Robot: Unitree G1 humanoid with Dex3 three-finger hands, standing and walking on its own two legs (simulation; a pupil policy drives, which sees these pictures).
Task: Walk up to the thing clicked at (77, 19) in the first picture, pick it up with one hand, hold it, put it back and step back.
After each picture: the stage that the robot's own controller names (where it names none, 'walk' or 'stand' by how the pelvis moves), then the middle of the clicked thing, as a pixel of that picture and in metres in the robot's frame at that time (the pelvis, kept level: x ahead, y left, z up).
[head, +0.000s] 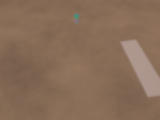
stand; (76, 18) +1.91 +0.11 -0.72
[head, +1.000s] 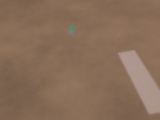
walk; (72, 31) +1.77 +0.28 -0.71
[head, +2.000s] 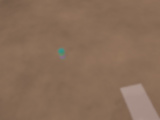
walk; (62, 54) +1.19 +0.32 -0.72
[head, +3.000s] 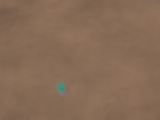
walk; (61, 89) +0.75 +0.27 -0.71
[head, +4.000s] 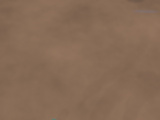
walk; out of the picture +0.44 +0.20 -0.70
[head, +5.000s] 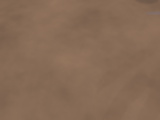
stand; out of the picture +0.35 +0.21 -0.71
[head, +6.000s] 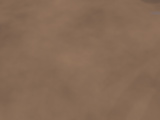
stand; out of the picture +0.36 +0.21 -0.72
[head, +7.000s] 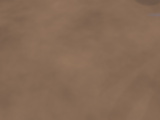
stand; out of the picture +0.36 +0.21 -0.73
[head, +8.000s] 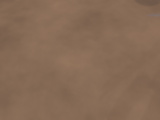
stand; out of the picture +0.37 +0.22 -0.73
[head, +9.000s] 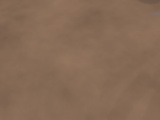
stand; out of the picture +0.35 +0.21 -0.73
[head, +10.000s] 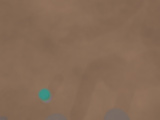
go down; (45, 96) +0.40 +0.21 -0.53
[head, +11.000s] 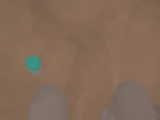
go down; (34, 66) +0.45 +0.22 -0.32
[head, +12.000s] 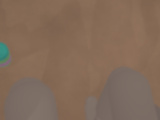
close in; (0, 55) +0.44 +0.25 -0.25
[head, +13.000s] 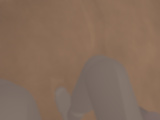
close; out of the picture +0.43 +0.28 -0.23
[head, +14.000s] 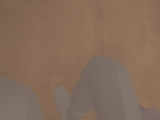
lift; out of the picture +0.42 +0.27 -0.23
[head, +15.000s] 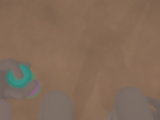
lift; (25, 82) +0.33 +0.21 -0.06
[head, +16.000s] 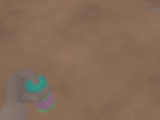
hold; (41, 94) +0.32 +0.17 +0.02
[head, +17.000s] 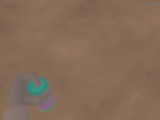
hold; (42, 95) +0.32 +0.17 -0.01
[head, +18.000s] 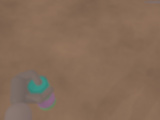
crouch; (42, 93) +0.33 +0.17 -0.02
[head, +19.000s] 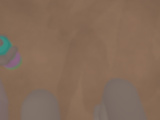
crouch; (6, 54) +0.45 +0.23 -0.11
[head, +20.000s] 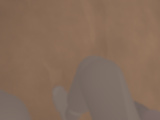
lower; out of the picture +0.44 +0.28 -0.23
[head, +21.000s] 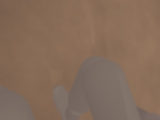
lower; out of the picture +0.44 +0.28 -0.23
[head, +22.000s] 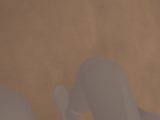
lower; out of the picture +0.44 +0.28 -0.23
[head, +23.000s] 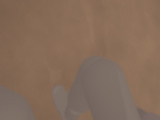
lower; out of the picture +0.44 +0.28 -0.23
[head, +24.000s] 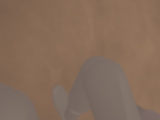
draw back; out of the picture +0.44 +0.27 -0.24
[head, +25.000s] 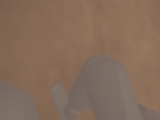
rise; out of the picture +0.43 +0.27 -0.23
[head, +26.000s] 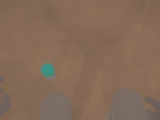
walk; (49, 72) +0.45 +0.20 -0.41
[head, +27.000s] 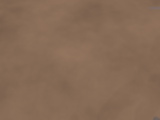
stand; out of the picture +0.38 +0.18 -0.66
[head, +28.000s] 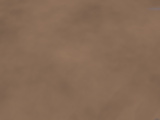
stand; out of the picture +0.39 +0.19 -0.67
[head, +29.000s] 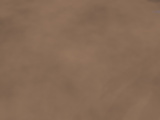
stand; out of the picture +0.38 +0.17 -0.71
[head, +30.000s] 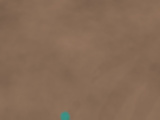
walk; (65, 118) +0.42 +0.15 -0.70
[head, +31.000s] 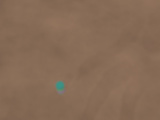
walk; (60, 87) +0.61 +0.18 -0.70
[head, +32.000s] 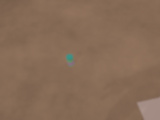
walk; (70, 60) +0.95 +0.22 -0.70
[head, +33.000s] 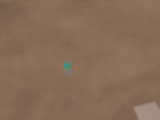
stand; (67, 68) +0.98 +0.19 -0.71
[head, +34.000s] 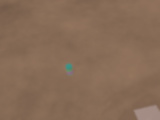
stand; (69, 69) +0.99 +0.19 -0.72
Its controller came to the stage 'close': yes
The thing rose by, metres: 0.71
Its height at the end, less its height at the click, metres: +0.00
